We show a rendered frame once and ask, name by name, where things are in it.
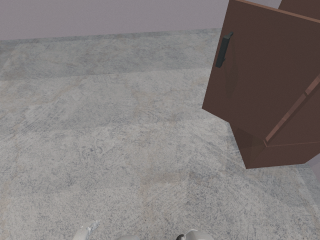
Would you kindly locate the cupboard door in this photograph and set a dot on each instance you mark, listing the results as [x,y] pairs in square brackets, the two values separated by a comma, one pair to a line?
[272,57]

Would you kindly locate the handle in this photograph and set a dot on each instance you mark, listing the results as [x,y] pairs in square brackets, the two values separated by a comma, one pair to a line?
[223,49]

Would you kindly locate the robot left hand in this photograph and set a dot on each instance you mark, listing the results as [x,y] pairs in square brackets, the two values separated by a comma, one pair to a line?
[86,230]

